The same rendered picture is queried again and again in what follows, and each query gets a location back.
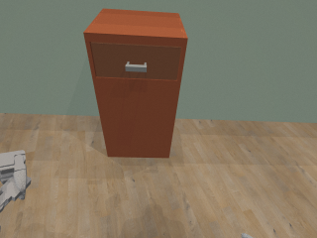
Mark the handle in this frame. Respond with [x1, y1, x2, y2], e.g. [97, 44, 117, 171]
[125, 61, 147, 72]

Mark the cabinet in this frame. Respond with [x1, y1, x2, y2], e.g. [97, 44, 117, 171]
[83, 8, 188, 159]

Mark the drawer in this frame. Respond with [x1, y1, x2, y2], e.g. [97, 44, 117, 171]
[90, 42, 181, 80]

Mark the left robot hand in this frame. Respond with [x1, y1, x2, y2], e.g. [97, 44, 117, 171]
[0, 150, 32, 212]

